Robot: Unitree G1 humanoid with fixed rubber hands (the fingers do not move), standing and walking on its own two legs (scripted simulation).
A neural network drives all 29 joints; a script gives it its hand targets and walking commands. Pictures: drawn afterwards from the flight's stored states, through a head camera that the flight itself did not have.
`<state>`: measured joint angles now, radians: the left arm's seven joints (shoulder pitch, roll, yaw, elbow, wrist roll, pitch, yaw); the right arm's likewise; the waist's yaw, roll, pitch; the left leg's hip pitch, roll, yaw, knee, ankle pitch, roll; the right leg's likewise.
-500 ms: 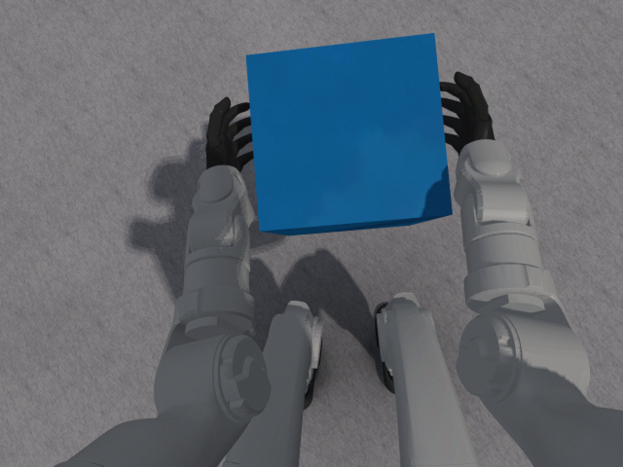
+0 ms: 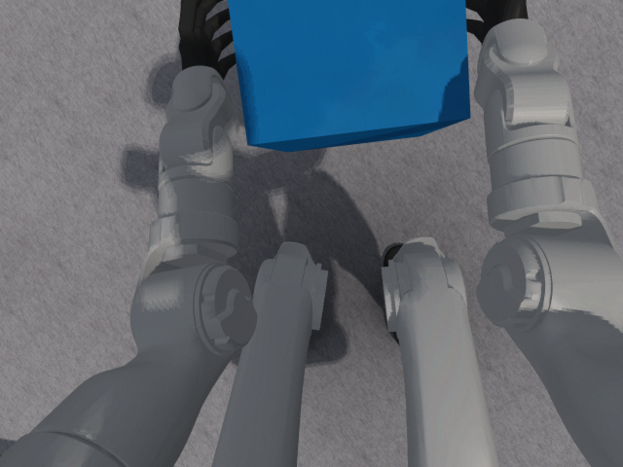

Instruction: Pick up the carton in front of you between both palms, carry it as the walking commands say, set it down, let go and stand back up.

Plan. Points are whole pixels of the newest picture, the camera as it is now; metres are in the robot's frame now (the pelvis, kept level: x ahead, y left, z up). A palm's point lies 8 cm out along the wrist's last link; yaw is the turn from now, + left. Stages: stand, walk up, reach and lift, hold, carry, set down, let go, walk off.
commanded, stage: set down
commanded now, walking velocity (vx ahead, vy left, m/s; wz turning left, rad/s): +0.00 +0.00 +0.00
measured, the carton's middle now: (346, 56) +0.54 -0.02 -0.20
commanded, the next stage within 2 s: none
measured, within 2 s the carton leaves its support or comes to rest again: rests again in 0.68 s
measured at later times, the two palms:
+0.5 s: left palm (238, 76) +0.54 +0.13 -0.23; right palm (468, 35) +0.56 -0.17 -0.23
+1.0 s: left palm (244, 86) +0.53 +0.13 -0.25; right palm (471, 50) +0.55 -0.18 -0.25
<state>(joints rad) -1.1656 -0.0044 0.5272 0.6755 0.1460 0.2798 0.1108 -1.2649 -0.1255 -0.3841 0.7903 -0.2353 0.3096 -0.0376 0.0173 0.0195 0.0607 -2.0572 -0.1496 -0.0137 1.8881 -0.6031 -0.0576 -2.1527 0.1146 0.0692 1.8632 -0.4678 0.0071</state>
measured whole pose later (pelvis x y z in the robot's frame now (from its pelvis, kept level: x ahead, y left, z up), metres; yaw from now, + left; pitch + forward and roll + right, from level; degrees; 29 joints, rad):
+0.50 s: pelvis +0.01 +0.01 -0.08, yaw +1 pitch +38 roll +2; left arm -1.34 0.10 0.34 0.80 -0.02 0.24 0.22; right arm -1.44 -0.29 -0.27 0.94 -0.05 0.24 -0.05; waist -0.01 0.02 0.32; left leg -2.18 -0.19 -0.01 2.20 -0.69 -0.05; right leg -2.25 0.07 0.02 2.16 -0.57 0.01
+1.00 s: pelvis -0.01 +0.00 -0.10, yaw +2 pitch +31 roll +3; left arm -1.43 0.14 0.36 0.95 0.00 0.20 0.13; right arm -1.50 -0.34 -0.28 1.07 -0.06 0.22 0.02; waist -0.01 0.03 0.44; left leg -2.14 -0.17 0.01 2.26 -0.67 -0.06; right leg -2.22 0.05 0.01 2.23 -0.56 -0.02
